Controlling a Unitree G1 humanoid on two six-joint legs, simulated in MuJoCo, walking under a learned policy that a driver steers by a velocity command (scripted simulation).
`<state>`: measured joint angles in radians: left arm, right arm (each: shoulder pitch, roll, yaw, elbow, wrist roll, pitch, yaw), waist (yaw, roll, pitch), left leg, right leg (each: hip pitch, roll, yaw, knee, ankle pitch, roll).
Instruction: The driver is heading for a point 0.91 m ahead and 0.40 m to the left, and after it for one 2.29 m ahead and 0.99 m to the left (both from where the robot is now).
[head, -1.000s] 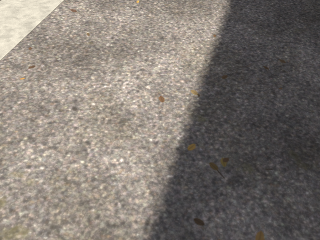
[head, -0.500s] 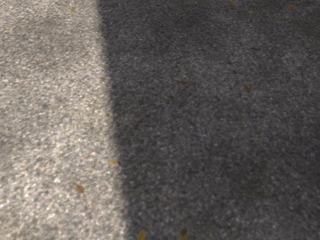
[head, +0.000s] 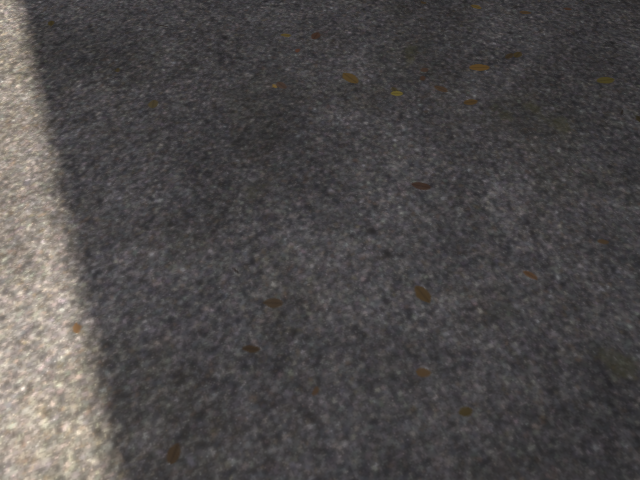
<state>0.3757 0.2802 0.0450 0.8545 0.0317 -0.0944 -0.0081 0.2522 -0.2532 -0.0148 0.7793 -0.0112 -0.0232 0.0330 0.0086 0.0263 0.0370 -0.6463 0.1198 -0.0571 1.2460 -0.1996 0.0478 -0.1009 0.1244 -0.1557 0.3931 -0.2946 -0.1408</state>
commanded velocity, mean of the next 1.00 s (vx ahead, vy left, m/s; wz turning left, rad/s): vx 1.00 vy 0.00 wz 0.82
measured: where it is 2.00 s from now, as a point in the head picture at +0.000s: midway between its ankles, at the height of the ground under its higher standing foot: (65, 139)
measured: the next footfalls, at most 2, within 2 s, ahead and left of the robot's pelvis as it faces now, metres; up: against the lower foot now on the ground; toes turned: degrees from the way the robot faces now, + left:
left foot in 0.24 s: +0.41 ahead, +0.09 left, +0.00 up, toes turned +15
right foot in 0.66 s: +0.86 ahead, +0.06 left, +0.00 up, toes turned +37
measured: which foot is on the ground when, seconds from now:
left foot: up 0.00-0.22, down 0.24-0.64, up 0.66-1.00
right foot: down 0.00-0.24, up 0.26-0.64, down 0.66-1.00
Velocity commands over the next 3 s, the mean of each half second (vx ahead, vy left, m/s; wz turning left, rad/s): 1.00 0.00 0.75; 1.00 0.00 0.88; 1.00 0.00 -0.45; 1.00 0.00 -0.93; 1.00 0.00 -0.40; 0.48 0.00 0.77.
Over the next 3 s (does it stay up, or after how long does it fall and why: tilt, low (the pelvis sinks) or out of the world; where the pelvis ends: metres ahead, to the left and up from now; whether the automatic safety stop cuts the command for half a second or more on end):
stays up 2.38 0.88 -0.01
